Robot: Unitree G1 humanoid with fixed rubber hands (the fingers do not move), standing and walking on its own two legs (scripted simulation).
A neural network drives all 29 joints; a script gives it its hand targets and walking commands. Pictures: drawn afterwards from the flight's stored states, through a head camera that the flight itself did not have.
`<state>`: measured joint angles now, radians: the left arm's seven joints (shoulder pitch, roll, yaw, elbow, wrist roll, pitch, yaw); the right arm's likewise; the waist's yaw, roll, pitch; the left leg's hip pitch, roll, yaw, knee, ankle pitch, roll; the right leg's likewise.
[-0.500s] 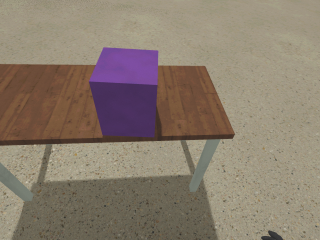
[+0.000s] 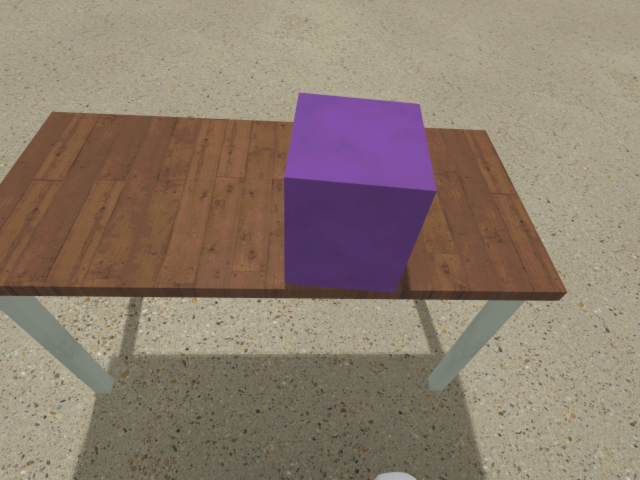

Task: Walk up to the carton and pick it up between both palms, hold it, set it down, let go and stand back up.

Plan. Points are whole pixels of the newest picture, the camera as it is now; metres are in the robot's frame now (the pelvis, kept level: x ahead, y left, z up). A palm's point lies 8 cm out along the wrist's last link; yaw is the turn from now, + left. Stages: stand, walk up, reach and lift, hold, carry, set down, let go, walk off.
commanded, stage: walk up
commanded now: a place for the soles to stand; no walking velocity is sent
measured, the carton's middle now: (349, 197) +0.56 -0.05 +0.01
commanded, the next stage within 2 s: none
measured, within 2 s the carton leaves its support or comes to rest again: neither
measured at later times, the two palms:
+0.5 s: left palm out of the picture +0.14 +0.43 -0.13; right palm (464, 471) +0.16 -0.19 -0.11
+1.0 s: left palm (82, 337) +0.36 +0.38 -0.13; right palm out of the picture +0.14 -0.23 -0.10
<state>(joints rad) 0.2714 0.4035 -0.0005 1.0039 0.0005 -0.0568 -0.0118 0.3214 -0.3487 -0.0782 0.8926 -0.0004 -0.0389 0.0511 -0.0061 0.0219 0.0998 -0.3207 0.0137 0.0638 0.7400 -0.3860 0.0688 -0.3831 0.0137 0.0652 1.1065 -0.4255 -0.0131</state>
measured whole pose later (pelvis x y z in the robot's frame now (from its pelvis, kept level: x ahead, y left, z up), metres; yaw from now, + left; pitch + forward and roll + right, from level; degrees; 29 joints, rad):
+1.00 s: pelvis +0.19 +0.09 -0.02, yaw +0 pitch +1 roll +0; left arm -0.02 0.42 0.00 0.79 0.00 0.05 -0.04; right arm 0.47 -0.34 -0.08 0.89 0.00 -0.06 -0.13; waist -0.01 -0.07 0.18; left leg -0.27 0.04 -0.06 0.91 -0.55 -0.03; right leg -0.55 0.05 0.07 0.81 -0.26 -0.04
